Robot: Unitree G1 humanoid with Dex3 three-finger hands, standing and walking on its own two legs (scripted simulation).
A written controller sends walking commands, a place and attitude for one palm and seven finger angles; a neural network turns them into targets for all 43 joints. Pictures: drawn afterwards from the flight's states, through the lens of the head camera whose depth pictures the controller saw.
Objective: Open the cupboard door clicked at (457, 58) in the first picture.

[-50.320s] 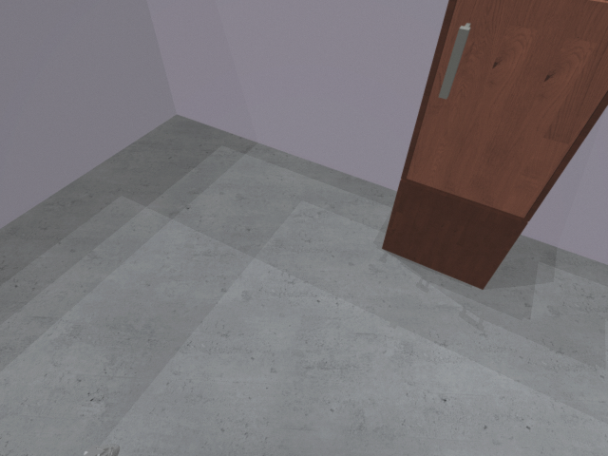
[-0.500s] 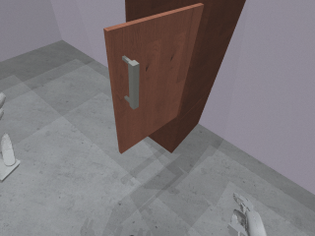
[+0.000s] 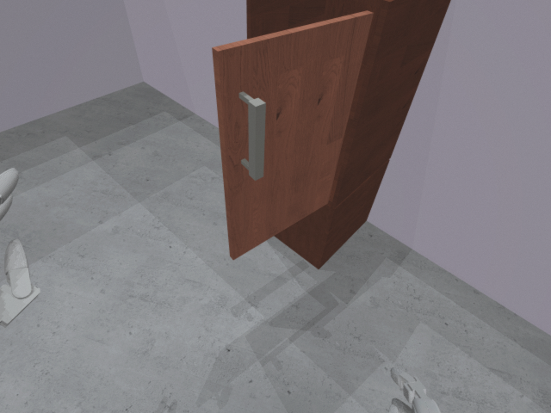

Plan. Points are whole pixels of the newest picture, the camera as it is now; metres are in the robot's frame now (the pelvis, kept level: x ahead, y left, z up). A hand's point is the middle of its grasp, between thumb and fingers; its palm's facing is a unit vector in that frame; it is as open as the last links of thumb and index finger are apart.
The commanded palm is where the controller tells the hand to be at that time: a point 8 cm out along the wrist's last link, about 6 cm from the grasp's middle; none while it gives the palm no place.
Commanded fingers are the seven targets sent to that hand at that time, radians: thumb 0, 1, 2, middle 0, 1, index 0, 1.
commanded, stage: stop stepping back and stand still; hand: left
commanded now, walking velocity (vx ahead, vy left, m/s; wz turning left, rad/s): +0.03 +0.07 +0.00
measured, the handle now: (250, 137) +0.59 +0.08 +0.09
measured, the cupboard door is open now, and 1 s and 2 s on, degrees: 81 81 81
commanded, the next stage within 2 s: let the arm hang, fingers relaxed in 0.42 s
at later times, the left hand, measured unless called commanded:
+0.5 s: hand (33, 271) +0.22 +0.27 +0.17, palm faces +0.37 -0.78 -0.50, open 7.4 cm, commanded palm none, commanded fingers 0.00 0.90 0.90 -0.20 -0.30 -0.20 -0.30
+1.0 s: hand out of the picture -0.05 +0.19 -0.16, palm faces +0.10 -0.98 -0.20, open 7.1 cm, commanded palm none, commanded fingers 0.00 0.90 0.90 -0.20 -0.30 -0.20 -0.30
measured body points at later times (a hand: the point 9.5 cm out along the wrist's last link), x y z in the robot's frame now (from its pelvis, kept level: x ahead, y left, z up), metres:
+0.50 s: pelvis +0.02 +0.02 +0.01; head +0.05 +0.02 +0.46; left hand +0.19 +0.31 +0.19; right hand +0.21 -0.21 -0.07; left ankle +0.05 +0.13 -0.73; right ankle +0.00 -0.09 -0.73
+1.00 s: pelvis +0.01 +0.02 +0.01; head +0.04 +0.03 +0.46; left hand -0.06 +0.25 -0.15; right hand +0.00 -0.21 -0.15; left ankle +0.05 +0.13 -0.73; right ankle +0.00 -0.09 -0.73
